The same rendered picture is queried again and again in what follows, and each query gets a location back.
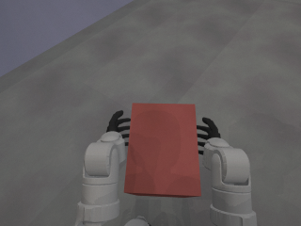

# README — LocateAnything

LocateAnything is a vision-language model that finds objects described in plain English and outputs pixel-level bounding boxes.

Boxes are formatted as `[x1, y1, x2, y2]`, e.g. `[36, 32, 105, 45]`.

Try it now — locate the robot right hand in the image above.
[197, 117, 221, 155]

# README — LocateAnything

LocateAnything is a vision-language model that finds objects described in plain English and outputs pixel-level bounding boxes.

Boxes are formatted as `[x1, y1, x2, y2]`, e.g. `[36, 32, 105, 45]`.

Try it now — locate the robot left hand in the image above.
[106, 110, 131, 146]

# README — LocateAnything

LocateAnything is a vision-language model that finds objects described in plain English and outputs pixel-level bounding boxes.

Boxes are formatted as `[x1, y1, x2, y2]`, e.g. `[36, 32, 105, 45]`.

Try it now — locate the robot left shin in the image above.
[136, 216, 148, 224]

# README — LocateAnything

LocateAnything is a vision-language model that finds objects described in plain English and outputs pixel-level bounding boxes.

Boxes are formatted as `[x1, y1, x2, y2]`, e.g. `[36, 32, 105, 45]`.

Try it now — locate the carton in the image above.
[123, 103, 201, 198]

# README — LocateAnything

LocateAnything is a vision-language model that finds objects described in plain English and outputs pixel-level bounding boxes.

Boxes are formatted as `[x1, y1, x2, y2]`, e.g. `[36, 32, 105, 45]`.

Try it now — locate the left robot forearm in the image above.
[74, 131, 126, 226]

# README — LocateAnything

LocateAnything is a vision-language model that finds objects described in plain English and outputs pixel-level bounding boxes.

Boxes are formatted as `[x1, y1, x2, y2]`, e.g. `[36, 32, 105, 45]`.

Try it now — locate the right robot forearm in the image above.
[202, 137, 258, 226]

